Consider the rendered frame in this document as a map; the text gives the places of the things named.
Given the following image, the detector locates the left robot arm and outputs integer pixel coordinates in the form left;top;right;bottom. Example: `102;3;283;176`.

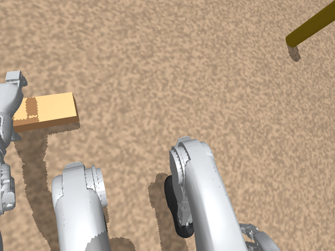
0;112;16;251

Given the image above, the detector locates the right robot hand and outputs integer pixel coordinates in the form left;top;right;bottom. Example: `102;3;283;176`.
239;223;281;251

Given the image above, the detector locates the left robot hand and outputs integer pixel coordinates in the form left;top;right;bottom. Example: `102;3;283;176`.
0;71;28;142

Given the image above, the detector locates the right robot foot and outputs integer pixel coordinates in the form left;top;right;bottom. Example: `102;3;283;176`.
164;175;194;238

